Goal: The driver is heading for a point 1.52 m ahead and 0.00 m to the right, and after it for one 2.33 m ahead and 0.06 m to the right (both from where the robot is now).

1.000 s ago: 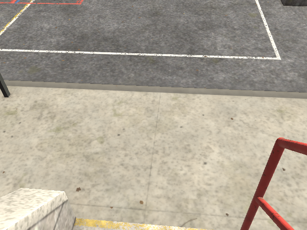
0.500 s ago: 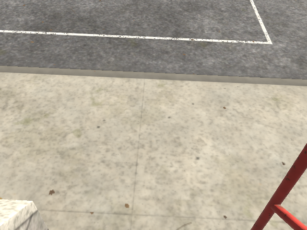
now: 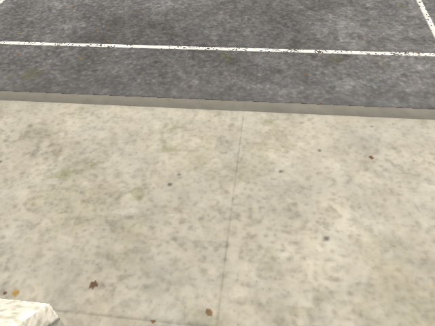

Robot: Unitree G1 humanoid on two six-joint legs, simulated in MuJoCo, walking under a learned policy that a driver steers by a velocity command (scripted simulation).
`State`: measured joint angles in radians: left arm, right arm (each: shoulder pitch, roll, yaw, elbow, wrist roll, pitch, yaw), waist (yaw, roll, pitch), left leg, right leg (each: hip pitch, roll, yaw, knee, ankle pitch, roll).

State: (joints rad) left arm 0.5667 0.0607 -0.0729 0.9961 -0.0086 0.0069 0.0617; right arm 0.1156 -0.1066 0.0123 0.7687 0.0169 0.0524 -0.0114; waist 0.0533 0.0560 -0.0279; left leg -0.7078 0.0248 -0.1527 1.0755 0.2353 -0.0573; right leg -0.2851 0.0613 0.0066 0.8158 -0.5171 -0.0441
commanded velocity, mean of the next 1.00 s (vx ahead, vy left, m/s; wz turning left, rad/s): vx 0.01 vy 0.00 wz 0.00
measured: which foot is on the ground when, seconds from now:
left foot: up 0.00-0.02, down 0.04-0.88, up 0.90-0.94, down 0.96-1.00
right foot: down 0.00-0.90, up 0.92-1.00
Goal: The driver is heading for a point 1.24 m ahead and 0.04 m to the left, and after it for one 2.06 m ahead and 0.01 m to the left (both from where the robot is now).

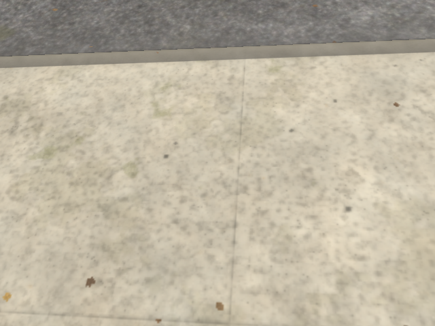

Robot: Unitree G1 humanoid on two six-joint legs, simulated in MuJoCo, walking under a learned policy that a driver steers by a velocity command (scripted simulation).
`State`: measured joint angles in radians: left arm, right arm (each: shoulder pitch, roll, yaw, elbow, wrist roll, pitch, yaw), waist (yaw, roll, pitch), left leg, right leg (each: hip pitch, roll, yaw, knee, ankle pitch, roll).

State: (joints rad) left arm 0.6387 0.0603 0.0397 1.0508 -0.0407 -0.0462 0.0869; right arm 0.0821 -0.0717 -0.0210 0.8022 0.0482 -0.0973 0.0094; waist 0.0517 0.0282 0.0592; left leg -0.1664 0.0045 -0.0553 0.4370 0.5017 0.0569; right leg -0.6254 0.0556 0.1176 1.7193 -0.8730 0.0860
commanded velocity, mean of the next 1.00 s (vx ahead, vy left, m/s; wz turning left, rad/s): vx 0.00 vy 0.00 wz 0.00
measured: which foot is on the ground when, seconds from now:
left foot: down 0.00-0.02, up 0.04-0.66, down 0.68-1.00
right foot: up 0.00-0.18, down 0.20-0.68, up 0.70-0.94, down 0.96-1.00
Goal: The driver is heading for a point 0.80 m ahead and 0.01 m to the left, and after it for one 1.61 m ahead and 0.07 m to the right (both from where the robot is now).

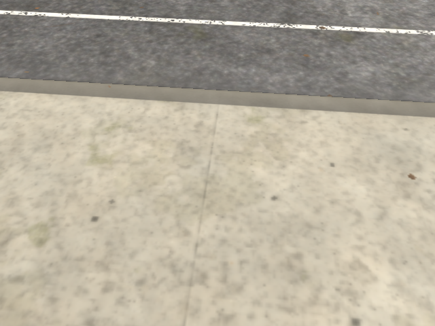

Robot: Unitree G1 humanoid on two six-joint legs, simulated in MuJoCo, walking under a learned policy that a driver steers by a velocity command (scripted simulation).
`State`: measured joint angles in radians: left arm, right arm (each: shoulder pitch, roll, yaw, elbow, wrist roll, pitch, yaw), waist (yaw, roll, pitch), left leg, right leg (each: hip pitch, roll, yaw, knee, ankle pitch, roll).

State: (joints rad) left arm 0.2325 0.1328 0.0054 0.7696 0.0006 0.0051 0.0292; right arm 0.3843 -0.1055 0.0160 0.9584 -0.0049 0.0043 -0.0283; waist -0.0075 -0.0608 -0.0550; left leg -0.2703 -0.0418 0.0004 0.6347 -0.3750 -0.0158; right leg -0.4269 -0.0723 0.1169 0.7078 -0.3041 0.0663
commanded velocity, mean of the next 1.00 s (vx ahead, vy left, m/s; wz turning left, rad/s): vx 0.30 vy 0.00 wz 0.00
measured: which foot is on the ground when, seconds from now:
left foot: down 0.00-0.22, up 0.24-0.36, down 0.38-0.82, up 0.84-1.00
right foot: down 0.00-0.38, up 0.40-0.78, down 0.80-1.00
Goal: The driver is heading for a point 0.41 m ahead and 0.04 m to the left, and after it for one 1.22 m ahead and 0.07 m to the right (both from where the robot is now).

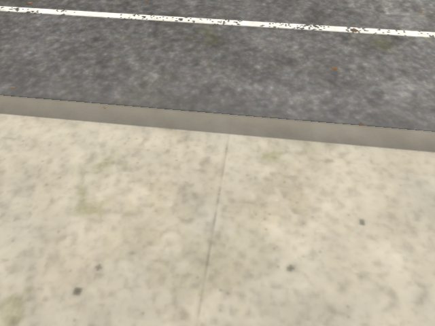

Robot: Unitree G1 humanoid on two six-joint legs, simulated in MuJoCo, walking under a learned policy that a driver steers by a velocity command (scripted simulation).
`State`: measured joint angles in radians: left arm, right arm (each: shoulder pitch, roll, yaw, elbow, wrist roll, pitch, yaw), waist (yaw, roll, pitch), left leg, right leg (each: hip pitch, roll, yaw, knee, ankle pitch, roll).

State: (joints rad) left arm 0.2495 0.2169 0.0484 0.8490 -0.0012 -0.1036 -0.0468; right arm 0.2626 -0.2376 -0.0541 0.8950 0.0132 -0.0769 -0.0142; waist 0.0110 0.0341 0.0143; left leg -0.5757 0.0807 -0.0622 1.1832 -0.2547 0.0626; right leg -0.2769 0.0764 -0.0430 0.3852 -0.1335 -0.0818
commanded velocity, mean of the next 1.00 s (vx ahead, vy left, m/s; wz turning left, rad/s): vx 0.50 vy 0.00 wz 0.00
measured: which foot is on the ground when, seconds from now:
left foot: up 0.00-0.34, down 0.36-0.96, up 0.98-1.00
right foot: down 0.00-0.36, up 0.38-0.94, down 0.96-1.00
